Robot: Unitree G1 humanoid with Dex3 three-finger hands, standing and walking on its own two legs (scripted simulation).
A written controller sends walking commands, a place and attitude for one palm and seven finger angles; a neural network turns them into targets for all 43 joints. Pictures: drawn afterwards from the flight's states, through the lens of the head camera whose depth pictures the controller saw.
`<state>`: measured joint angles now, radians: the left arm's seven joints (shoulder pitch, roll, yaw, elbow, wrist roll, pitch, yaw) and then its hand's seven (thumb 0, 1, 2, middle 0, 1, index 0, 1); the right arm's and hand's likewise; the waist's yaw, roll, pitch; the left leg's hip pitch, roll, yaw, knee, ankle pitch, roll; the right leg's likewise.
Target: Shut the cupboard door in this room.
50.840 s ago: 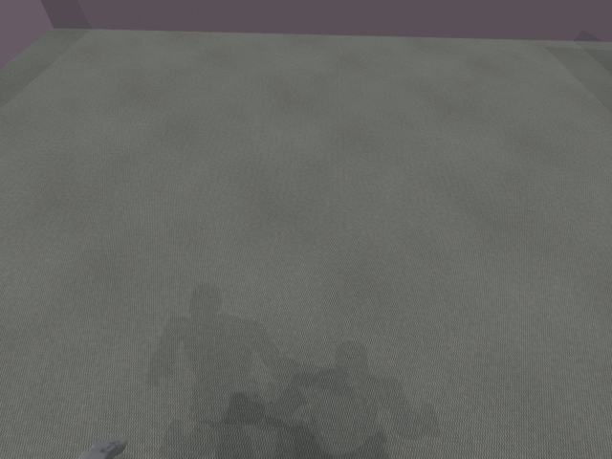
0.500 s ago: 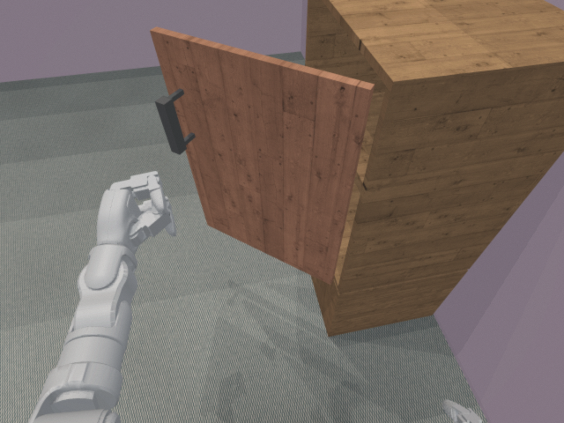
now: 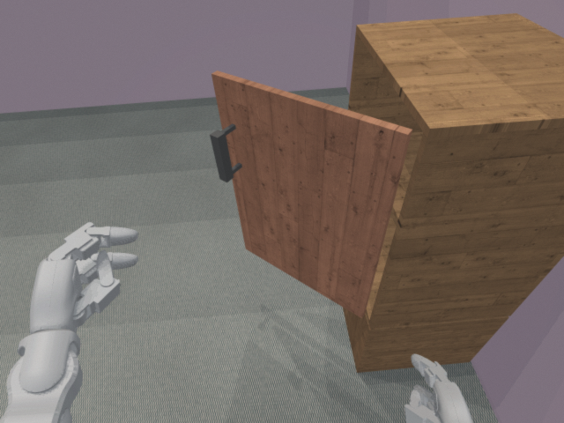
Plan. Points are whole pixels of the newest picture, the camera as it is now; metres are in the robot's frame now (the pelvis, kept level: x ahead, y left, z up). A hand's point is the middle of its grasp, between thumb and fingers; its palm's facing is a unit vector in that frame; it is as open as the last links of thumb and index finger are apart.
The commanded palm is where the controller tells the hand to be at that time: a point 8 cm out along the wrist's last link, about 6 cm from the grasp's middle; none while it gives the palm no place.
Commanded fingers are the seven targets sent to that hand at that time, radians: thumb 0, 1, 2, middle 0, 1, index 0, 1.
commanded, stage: draw the hand back to the body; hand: left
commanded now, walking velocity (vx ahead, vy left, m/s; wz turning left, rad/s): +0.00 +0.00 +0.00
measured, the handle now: (228, 152) +0.67 +0.21 +0.01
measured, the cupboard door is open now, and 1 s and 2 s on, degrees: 49 49 49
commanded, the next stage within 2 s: step back with the hand held close in 0.58 s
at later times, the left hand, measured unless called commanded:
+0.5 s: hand (65, 317) +0.18 +0.26 +0.15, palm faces +0.46 -0.80 -0.39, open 7.3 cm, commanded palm +0.13 +0.30 +0.17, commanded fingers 0.00 0.90 0.90 -0.20 -0.30 -0.20 -0.30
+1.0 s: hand (65, 304) +0.20 +0.27 +0.15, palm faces +0.34 -0.79 -0.50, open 7.4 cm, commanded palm +0.14 +0.31 +0.17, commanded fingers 0.00 0.90 0.90 -0.20 -0.30 -0.20 -0.30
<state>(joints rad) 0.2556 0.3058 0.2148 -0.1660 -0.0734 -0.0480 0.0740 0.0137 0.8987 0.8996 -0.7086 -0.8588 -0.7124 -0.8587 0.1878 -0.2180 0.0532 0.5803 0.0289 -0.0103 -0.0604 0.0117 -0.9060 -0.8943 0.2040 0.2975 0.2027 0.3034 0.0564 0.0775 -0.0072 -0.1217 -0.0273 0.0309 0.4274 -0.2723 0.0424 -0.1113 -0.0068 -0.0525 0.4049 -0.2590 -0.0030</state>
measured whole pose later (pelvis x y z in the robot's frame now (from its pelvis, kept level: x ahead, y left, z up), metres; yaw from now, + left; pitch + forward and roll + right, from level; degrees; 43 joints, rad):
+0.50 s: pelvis -0.01 +0.00 +0.00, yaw +0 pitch -3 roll +0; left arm 0.46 0.32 0.33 -0.35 -0.07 -0.07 0.10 0.01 0.89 0.90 -0.22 -0.32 -0.22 -0.32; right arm 0.21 -0.23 0.02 0.63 0.02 -0.08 -0.07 0.01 -0.91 -0.89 0.20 0.30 0.20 0.30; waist 0.07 0.07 0.00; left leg -0.11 -0.02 0.03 0.42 -0.26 0.04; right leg -0.10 0.00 -0.06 0.41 -0.26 -0.01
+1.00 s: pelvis -0.01 +0.01 +0.00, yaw -1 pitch +2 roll -1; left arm 0.54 0.39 0.38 -0.42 -0.06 -0.15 0.10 0.01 0.89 0.90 -0.21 -0.30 -0.21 -0.30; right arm 0.17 -0.26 -0.02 0.57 0.02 0.03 -0.08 0.01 -0.91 -0.89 0.20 0.30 0.20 0.30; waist 0.01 0.06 0.00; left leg -0.24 -0.03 0.06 0.49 -0.28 0.06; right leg -0.24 -0.01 -0.03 0.46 -0.25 0.01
